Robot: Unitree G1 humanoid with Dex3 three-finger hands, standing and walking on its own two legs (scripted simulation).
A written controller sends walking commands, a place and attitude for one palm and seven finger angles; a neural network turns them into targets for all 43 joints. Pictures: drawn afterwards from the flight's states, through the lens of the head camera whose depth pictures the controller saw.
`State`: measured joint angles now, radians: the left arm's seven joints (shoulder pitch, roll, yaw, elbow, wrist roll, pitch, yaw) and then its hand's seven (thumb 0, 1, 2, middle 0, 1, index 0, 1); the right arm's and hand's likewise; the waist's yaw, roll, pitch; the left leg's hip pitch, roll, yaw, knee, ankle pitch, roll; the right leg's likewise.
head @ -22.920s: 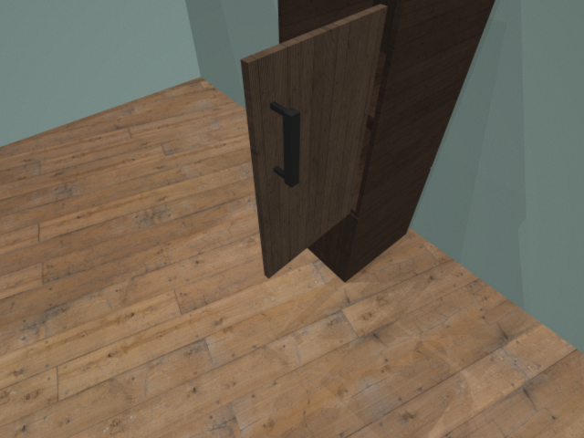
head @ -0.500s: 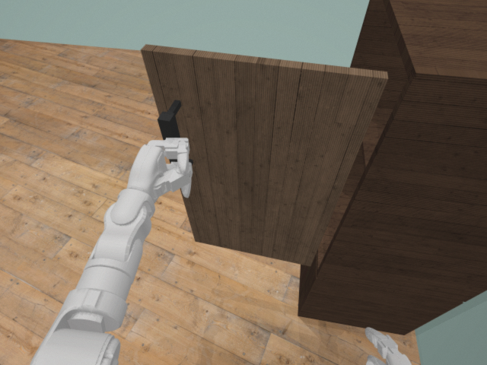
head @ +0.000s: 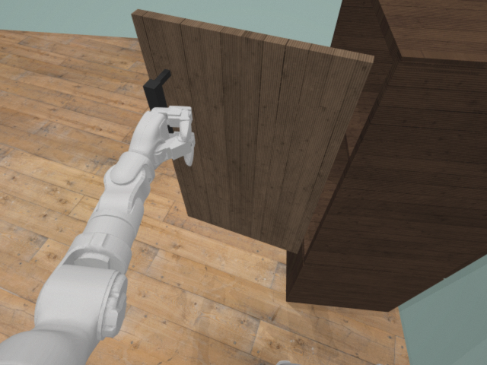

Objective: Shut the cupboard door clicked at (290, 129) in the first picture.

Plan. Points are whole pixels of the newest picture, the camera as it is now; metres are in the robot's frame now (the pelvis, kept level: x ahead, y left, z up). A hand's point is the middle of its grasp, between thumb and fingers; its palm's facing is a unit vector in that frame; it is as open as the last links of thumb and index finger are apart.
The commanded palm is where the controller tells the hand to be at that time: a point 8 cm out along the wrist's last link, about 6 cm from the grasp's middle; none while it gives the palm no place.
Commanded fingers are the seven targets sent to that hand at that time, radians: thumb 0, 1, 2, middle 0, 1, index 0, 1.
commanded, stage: push the door shut along its arc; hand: left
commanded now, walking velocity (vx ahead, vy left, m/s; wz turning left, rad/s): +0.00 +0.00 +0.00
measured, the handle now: (167, 115) +0.52 +0.12 +0.11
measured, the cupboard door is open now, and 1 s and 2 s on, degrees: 75 54 51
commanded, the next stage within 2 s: pull the fist back off the door in 0.82 s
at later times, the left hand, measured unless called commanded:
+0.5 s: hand (221, 121) +0.49 +0.03 +0.12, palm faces -0.42 -0.91 -0.04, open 2.7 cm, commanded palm +0.51 +0.07 +0.12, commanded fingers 0.00 0.90 0.90 -1.30 -1.50 -1.30 -1.50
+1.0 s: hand (243, 105) +0.53 -0.01 +0.13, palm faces -0.36 -0.93 +0.06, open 3.0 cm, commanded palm +0.53 +0.02 +0.12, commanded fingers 0.00 0.90 0.90 -1.30 -1.50 -1.30 -1.50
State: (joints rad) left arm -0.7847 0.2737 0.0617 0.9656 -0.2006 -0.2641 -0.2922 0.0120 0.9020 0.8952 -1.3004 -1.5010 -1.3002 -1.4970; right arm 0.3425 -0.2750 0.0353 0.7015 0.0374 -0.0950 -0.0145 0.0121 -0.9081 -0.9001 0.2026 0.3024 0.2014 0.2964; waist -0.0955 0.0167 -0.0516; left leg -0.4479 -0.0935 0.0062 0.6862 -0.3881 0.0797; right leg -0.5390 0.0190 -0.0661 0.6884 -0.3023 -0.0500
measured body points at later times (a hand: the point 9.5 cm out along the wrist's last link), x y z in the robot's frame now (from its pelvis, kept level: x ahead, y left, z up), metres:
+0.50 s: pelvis +0.00 -0.02 -0.01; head +0.09 -0.03 +0.43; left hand +0.51 +0.08 +0.13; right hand +0.00 -0.28 -0.13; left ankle -0.03 +0.07 -0.72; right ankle +0.02 -0.09 -0.72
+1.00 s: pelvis -0.01 -0.02 -0.02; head +0.12 -0.03 +0.41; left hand +0.54 +0.04 +0.12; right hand -0.03 -0.29 -0.14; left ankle -0.03 +0.07 -0.72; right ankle +0.02 -0.09 -0.72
